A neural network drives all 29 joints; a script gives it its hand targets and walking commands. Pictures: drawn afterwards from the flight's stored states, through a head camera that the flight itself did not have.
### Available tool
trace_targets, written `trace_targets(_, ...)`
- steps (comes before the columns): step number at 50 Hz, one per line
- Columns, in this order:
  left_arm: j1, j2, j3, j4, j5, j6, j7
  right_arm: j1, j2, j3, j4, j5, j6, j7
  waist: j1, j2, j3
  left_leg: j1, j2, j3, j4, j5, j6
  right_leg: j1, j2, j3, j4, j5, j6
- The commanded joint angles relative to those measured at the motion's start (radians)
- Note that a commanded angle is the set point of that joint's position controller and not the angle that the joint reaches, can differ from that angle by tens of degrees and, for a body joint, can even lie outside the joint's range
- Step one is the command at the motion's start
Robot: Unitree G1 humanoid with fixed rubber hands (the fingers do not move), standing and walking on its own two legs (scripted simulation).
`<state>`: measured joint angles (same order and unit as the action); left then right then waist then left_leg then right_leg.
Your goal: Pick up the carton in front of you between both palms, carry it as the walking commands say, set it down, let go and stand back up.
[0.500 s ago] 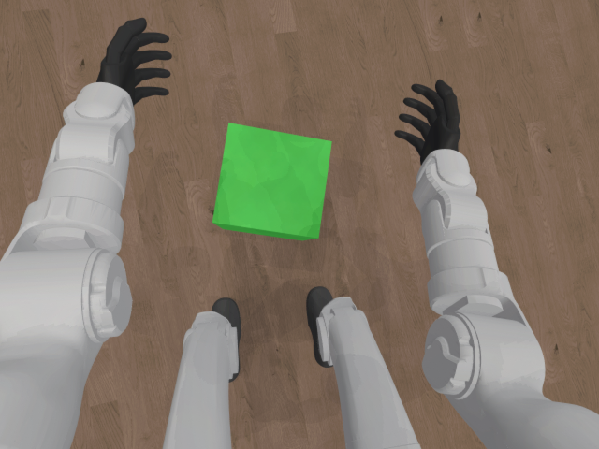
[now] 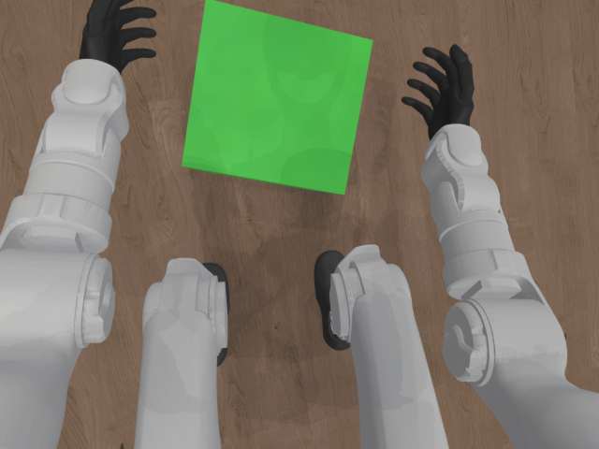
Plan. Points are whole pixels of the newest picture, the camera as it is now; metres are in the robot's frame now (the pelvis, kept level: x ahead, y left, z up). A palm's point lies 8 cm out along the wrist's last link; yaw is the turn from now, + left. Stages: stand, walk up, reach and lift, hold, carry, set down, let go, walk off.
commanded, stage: reach and lift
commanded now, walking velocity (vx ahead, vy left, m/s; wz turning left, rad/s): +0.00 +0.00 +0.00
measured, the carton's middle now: (272, 118) +0.50 +0.00 -0.33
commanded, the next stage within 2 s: none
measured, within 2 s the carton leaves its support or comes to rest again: leaves its support in 1.12 s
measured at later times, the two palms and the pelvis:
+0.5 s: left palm (153, 87) +0.52 +0.17 -0.28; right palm (408, 124) +0.48 -0.19 -0.26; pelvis -0.01 +0.00 -0.09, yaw -1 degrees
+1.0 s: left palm (171, 81) +0.53 +0.14 -0.26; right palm (387, 117) +0.49 -0.15 -0.25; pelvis -0.02 +0.00 -0.08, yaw -1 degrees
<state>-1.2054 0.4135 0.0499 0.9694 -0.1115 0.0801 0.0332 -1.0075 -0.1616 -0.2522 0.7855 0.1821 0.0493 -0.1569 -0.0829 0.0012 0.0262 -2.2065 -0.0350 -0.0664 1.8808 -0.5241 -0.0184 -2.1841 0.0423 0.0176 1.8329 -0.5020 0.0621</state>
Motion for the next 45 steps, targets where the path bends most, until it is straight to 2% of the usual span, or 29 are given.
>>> trace_targets(1, -0.337, 0.123, -0.004, -0.061, -0.026, -0.011, 0.003, -0.231, -0.12, 0.003, -0.071, 0.017, -0.004, -0.016, -0.024, 0.138, -1.117, 0.683, 0.009, 0.067, -0.098, 0.218, -0.004, 0.516, 0.004, -0.112, -0.077, 0.238, 0.017)
trace_targets(5, -0.407, 0.135, -0.023, 0.056, -0.041, -0.015, 0.002, -0.327, -0.125, 0.003, 0.022, 0.011, -0.004, -0.019, -0.024, 0.109, -0.965, 0.558, 0.028, 0.059, -0.053, 0.088, 0.004, 0.473, -0.012, -0.1, -0.02, 0.142, 0.016)
trace_targets(11, -0.491, 0.161, -0.062, 0.178, -0.075, -0.05, 0.007, -0.429, -0.146, 0.022, 0.15, 0.022, -0.036, -0.017, -0.021, 0.084, -0.867, 0.481, 0.041, 0.041, 0.033, 0.088, 0.01, 0.459, -0.018, -0.085, 0.077, 0.153, 0.017)
trace_targets(14, -0.527, 0.179, -0.087, 0.169, -0.099, -0.07, 0.014, -0.464, -0.167, 0.042, 0.164, 0.043, -0.058, -0.021, -0.021, 0.088, -0.918, 0.514, 0.042, 0.042, 0.078, 0.152, 0.009, 0.489, -0.017, -0.085, 0.12, 0.216, 0.018)
trace_targets(16, -0.531, 0.176, -0.111, 0.142, -0.114, -0.085, 0.019, -0.455, -0.131, 0.082, 0.164, 0.093, -0.071, -0.021, -0.004, 0.092, -0.965, 0.555, 0.043, 0.047, 0.094, 0.196, 0.013, 0.505, -0.009, -0.089, 0.138, 0.259, 0.02)
trace_targets(18, -0.531, 0.155, -0.135, 0.13, -0.107, -0.092, 0.02, -0.441, -0.091, 0.111, 0.201, 0.135, -0.075, -0.009, 0.014, 0.126, -0.943, 0.581, 0.046, 0.047, 0.114, 0.24, 0.013, 0.448, -0.001, -0.084, 0.153, 0.278, 0.02)
trace_targets(19, -0.527, 0.151, -0.129, 0.114, -0.098, -0.093, 0.021, -0.428, -0.087, 0.116, 0.21, 0.141, -0.077, -0.005, 0.023, 0.136, -0.933, 0.576, 0.043, 0.049, 0.122, 0.256, 0.01, 0.442, 0.002, -0.08, 0.16, 0.288, 0.018)
trace_targets(24, -0.465, 0.131, -0.118, 0.05, -0.076, -0.095, 0.027, -0.355, -0.088, 0.109, 0.187, 0.143, -0.091, -0.015, 0.025, 0.161, -0.988, 0.664, 0.038, 0.044, 0.142, 0.354, 0.009, 0.43, 0.018, -0.09, 0.175, 0.346, 0.022)
trace_targets(29, -0.429, 0.093, -0.108, 0.115, -0.075, -0.081, 0.029, -0.356, -0.102, 0.081, 0.203, 0.103, -0.088, -0.019, 0.007, 0.133, -0.859, 0.573, 0.033, 0.027, 0.113, 0.25, 0.007, 0.351, 0.012, -0.096, 0.163, 0.254, 0.022)
trace_targets(34, -0.45, 0.069, -0.123, 0.171, -0.092, -0.088, 0.023, -0.393, -0.085, 0.076, 0.221, 0.077, -0.093, -0.016, -0.007, 0.096, -0.799, 0.485, 0.029, 0.022, 0.096, 0.182, 0.012, 0.366, 0.008, -0.09, 0.155, 0.223, 0.022)
trace_targets(37, -0.483, 0.021, -0.155, 0.181, -0.105, -0.095, 0.022, -0.432, -0.035, 0.102, 0.216, 0.088, -0.097, -0.016, -0.003, 0.091, -0.803, 0.475, 0.025, 0.024, 0.084, 0.168, 0.018, 0.382, 0.013, -0.089, 0.149, 0.218, 0.022)
trace_targets(41, -0.523, -0.051, -0.16, 0.195, -0.079, -0.105, 0.032, -0.476, 0.063, 0.123, 0.227, 0.089, -0.101, -0.015, 0.024, 0.085, -0.81, 0.478, 0.012, 0.028, 0.074, 0.163, 0.028, 0.405, 0.034, -0.087, 0.148, 0.215, 0.021)
trace_targets(43, -0.535, -0.113, -0.171, 0.215, -0.071, -0.108, 0.031, -0.479, 0.103, 0.112, 0.25, 0.064, -0.101, -0.015, 0.01, 0.091, -0.809, 0.472, 0.004, 0.029, 0.07, 0.159, 0.028, 0.412, 0.046, -0.089, 0.146, 0.216, 0.02)
trace_targets(45, -0.632, -0.358, -0.23, 0.184, -0.076, -0.106, -0.009, -0.59, 0.332, 0.162, 0.23, 0.048, -0.096, 0.027, 0.011, 0.094, -0.826, 0.473, -0.011, 0.023, 0.071, 0.183, 0.036, 0.399, 0.062, -0.092, 0.152, 0.232, 0.015)
